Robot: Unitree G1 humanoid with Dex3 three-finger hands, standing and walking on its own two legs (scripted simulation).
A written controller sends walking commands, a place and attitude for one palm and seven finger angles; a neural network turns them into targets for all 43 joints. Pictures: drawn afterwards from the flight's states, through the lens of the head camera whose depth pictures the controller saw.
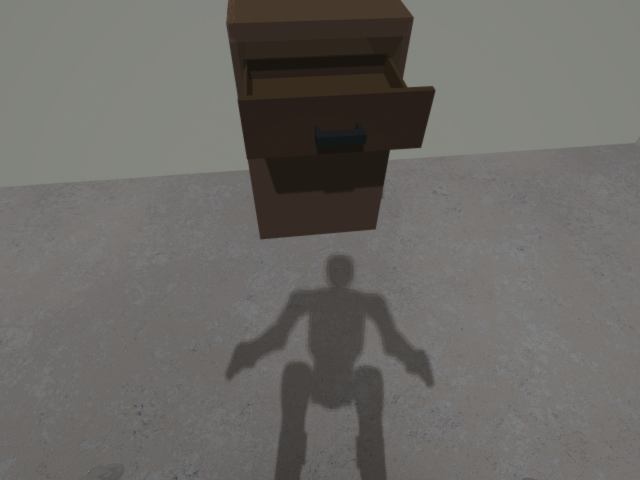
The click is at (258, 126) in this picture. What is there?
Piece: drawer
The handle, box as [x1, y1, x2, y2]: [315, 123, 366, 146]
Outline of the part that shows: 366,133 364,129 361,128 359,123 356,123 355,129 320,131 318,126 315,126 316,146 362,144 365,143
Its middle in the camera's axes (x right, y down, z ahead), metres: +0.04 -0.25 +0.91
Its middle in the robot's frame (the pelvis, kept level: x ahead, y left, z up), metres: +0.85 +0.01 -0.05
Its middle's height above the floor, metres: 0.72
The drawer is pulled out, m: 0.30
